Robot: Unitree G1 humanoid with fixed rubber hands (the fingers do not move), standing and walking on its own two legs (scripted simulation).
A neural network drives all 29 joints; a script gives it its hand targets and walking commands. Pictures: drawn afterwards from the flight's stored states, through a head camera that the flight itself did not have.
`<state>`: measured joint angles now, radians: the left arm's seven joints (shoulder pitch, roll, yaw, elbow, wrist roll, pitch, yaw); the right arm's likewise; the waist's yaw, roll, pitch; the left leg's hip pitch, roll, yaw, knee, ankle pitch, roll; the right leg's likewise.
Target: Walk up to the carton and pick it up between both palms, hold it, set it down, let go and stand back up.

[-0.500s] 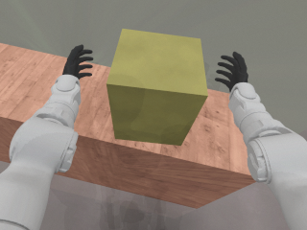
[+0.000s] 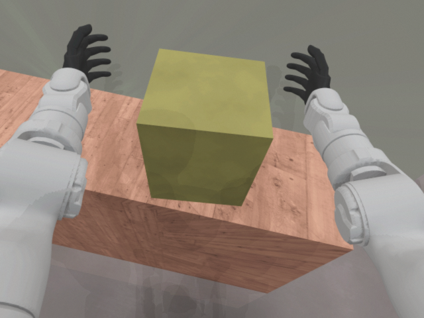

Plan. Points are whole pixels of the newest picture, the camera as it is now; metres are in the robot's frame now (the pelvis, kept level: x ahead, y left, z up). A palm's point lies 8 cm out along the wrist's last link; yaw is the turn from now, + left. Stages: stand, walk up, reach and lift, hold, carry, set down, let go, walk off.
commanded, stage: set down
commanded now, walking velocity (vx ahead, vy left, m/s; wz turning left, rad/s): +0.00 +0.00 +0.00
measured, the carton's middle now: (204, 134) +0.48 -0.01 +0.04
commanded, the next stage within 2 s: none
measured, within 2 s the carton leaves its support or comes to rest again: neither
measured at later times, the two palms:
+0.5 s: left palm (79, 62) +0.48 +0.19 +0.21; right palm (342, 95) +0.43 -0.23 +0.19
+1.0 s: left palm (79, 116) +0.43 +0.20 +0.15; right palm (328, 142) +0.38 -0.21 +0.14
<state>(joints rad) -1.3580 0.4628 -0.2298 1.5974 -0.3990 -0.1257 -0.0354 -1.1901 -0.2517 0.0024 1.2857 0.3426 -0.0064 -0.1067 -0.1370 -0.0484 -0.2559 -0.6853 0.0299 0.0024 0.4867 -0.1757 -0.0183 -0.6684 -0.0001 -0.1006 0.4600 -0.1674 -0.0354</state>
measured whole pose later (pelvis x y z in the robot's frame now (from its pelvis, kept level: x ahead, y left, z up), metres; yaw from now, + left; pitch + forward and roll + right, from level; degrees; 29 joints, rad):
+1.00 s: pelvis +0.00 +0.01 +0.02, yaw -3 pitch +2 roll -1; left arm -0.83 0.35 0.01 0.99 -0.20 0.12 -0.04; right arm -0.73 -0.26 0.05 0.90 0.37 0.09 -0.16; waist -0.04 -0.03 -0.05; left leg -0.24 0.03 0.04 0.39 -0.19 0.00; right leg -0.23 0.02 -0.03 0.33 -0.14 -0.01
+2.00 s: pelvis +0.02 +0.01 +0.02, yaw -3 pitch -2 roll -1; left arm 0.00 0.31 -0.03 0.49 -0.23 -0.16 -0.07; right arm 0.06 -0.13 -0.01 0.39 0.18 -0.12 -0.10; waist 0.01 -0.01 0.01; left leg -0.11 0.02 0.03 0.38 -0.23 0.00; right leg -0.11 0.01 -0.02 0.34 -0.20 -0.01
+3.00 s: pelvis +0.02 +0.01 +0.02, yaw -4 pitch -6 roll +0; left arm 0.18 0.20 0.01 0.51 0.01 0.12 -0.01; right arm 0.13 -0.17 -0.02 0.59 0.01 -0.18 0.02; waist 0.01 -0.03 0.08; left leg -0.02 0.03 0.04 0.35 -0.23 -0.01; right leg -0.03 0.03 0.00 0.32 -0.19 -0.02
